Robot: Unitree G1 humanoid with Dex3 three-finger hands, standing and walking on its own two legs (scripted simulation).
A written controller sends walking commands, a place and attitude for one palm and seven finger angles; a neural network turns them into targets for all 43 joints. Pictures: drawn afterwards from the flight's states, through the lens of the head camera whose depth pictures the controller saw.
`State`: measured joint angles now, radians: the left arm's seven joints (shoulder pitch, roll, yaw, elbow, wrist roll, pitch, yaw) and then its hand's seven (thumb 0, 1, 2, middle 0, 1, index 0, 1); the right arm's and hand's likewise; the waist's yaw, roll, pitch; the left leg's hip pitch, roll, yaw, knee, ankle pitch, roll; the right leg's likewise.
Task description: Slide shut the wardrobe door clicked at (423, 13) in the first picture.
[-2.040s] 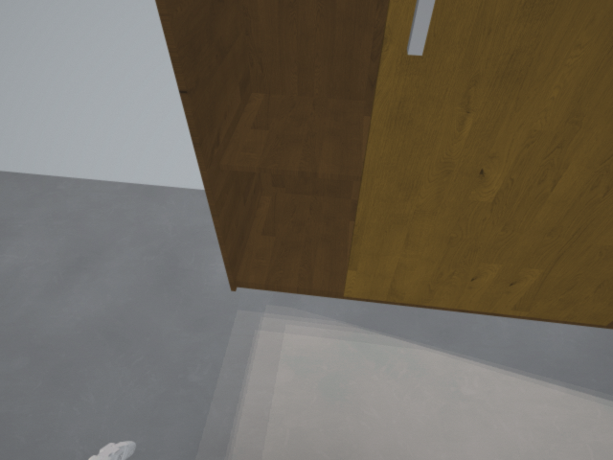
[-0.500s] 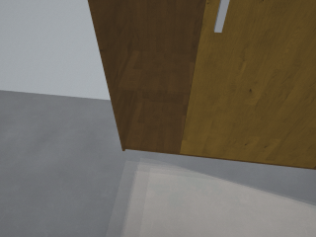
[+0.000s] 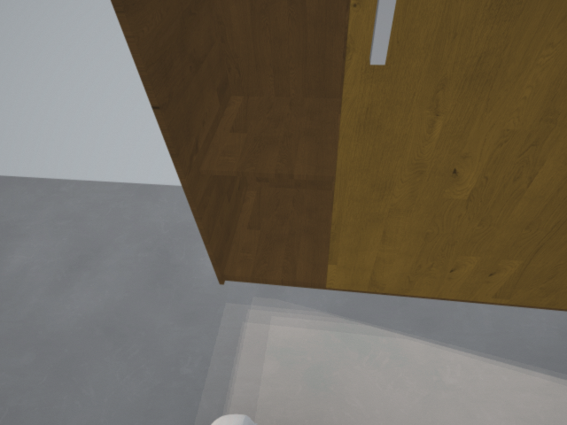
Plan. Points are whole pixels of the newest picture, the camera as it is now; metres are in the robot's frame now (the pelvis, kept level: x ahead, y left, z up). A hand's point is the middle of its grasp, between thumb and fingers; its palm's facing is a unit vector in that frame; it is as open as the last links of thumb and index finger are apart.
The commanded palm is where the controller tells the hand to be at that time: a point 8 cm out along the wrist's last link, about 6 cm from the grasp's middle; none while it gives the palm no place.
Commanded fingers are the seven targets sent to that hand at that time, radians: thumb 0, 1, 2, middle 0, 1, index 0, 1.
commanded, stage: take the last steps up to it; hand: right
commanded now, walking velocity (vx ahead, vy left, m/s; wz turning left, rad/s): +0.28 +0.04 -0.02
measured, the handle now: (384, 7) +0.69 -0.11 +0.27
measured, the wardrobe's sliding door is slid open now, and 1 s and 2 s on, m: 0.42 0.42 0.42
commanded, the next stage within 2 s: come to a stop and stand still in 0.30 s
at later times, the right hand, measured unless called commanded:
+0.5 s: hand (390, 388) +0.23 -0.15 -0.18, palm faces +0.06 +0.98 -0.20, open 7.2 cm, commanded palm none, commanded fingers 0.00 -0.90 -0.90 0.20 0.30 0.20 0.30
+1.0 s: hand (395, 411) +0.20 -0.15 -0.18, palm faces +0.04 +0.96 -0.28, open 7.4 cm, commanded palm none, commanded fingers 0.00 -0.90 -0.90 0.20 0.30 0.20 0.30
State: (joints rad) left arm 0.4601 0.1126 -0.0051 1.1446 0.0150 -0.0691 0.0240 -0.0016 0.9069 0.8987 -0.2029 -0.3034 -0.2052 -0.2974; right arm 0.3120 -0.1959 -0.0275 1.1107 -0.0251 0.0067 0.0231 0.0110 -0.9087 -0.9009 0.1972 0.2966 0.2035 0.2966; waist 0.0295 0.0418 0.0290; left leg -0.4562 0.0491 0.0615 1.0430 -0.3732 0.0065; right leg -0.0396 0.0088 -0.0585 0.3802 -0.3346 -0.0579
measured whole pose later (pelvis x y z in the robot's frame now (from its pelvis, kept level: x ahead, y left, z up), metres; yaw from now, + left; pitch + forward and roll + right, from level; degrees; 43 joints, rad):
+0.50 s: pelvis +0.18 +0.03 -0.01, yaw -2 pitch -1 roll +2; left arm 0.25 0.15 0.04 1.06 0.01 -0.02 0.03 0.00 0.92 0.90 -0.20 -0.30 -0.20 -0.30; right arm 0.22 -0.17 -0.04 1.05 -0.03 -0.04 -0.03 -0.01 -0.95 -0.90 0.20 0.30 0.20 0.30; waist 0.02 -0.01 0.04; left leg -0.23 -0.01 0.16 0.49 -0.23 0.05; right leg -0.47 -0.10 -0.05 0.96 -0.36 0.00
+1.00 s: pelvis +0.16 +0.05 -0.02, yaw +0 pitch -2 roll +0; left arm 0.12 0.18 0.07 1.00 0.01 0.05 0.02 0.00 0.91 0.90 -0.20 -0.30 -0.21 -0.30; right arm 0.24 -0.20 -0.05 1.00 -0.03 0.04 -0.02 0.00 -0.91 -0.90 0.20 0.30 0.20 0.30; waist -0.01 -0.04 0.08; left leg -0.23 0.02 0.04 0.62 -0.35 0.00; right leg -0.42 -0.08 -0.08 0.62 -0.24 0.01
